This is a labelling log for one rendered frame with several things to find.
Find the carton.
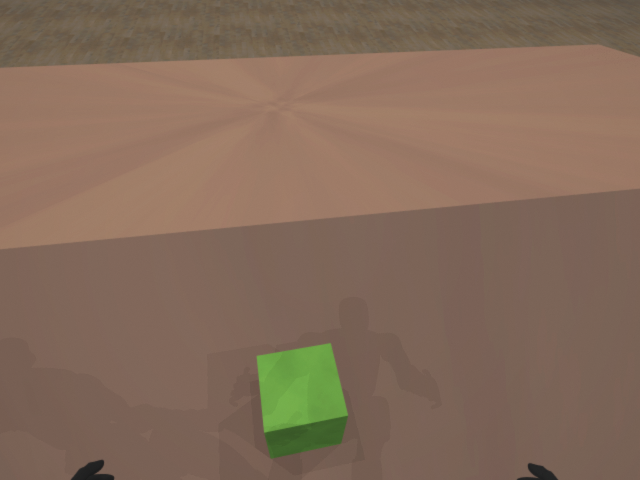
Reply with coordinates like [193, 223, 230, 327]
[257, 343, 348, 459]

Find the left robot hand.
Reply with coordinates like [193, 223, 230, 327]
[71, 460, 114, 480]

